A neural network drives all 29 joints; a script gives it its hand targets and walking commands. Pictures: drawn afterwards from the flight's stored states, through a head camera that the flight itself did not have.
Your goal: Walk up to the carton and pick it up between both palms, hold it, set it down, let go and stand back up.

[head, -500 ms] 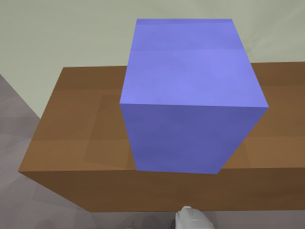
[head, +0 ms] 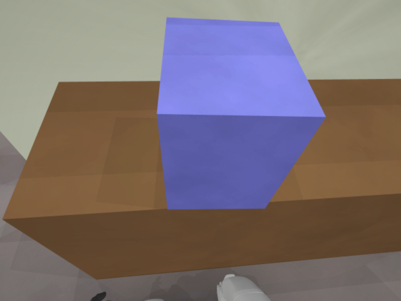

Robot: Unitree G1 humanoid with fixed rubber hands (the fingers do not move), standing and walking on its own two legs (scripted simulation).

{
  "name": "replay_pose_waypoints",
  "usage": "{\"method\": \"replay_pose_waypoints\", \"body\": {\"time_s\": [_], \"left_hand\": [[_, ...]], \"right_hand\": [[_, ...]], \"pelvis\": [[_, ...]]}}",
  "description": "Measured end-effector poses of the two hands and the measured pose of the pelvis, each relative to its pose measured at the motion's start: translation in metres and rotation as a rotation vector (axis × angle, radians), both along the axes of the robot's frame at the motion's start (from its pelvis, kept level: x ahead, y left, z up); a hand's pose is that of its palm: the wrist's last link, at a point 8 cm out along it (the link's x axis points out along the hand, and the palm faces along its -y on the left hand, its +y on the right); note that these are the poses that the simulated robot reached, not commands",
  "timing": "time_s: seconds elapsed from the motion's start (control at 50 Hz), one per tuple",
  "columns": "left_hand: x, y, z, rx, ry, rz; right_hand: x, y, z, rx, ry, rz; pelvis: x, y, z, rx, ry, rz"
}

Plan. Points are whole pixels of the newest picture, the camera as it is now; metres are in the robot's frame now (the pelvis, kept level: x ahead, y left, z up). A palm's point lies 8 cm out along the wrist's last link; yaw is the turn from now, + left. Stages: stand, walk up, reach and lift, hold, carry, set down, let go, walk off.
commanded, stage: walk up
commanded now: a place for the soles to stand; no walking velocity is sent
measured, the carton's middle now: (220, 121) +0.44 -0.03 +0.10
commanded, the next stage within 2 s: reach and lift in 1.74 s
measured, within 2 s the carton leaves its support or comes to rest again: neither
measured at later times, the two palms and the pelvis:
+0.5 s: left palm out of the picture +0.08 +0.22 -0.12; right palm out of the picture +0.04 -0.23 -0.13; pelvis +0.02 +0.00 +0.01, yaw -5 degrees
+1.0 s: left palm out of the picture +0.09 +0.23 -0.13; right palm out of the picture +0.00 -0.23 -0.13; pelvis +0.02 -0.01 +0.01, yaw -8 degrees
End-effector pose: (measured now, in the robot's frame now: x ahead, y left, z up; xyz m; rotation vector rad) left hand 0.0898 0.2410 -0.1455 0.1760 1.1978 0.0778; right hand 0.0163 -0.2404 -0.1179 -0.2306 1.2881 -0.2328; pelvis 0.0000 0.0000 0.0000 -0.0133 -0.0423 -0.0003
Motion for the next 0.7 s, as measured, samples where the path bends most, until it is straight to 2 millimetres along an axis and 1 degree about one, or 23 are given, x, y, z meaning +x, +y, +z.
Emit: {"method": "replay_pose_waypoints", "body": {"time_s": [0.06,0.14,0.18,0.24,0.34,0.46,0.56,0.7], "left_hand": [[-0.012,-0.002,-0.002,0.019,0.024,-0.013],[-0.025,-0.015,0.003,0.026,0.036,-0.026],[-0.031,-0.020,0.007,0.021,0.037,-0.020],[-0.036,-0.027,0.013,0.011,0.055,-0.012],[-0.030,-0.025,0.020,0.016,0.039,-0.012],[-0.017,-0.019,0.024,0.024,0.009,-0.031],[-0.011,-0.015,0.023,0.031,0.014,-0.051],[-0.006,-0.013,0.020,0.039,0.042,-0.084]], "right_hand": [[-0.004,-0.003,-0.008,0.026,-0.010,-0.014],[-0.002,-0.003,-0.021,0.073,-0.014,-0.018],[0.001,0.000,-0.023,0.092,-0.016,-0.013],[0.007,0.007,-0.020,0.123,-0.040,-0.008],[0.017,0.013,-0.014,0.139,-0.076,0.006],[0.021,0.010,-0.010,0.122,-0.081,-0.004],[0.017,0.004,-0.009,0.098,-0.069,-0.026],[0.002,0.001,-0.011,0.086,-0.020,-0.063]], "pelvis": [[0.002,-0.005,-0.005,0.014,0.007,-0.030],[0.001,-0.008,-0.006,-0.023,-0.012,-0.038],[0.003,-0.008,-0.004,-0.009,-0.015,-0.047],[0.009,-0.007,0.002,0.014,-0.017,-0.051],[0.014,-0.006,0.008,0.024,-0.011,-0.060],[0.016,-0.004,0.011,0.028,-0.012,-0.078],[0.018,-0.002,0.011,0.029,-0.013,-0.093],[0.023,0.001,0.010,0.032,-0.011,-0.117]]}}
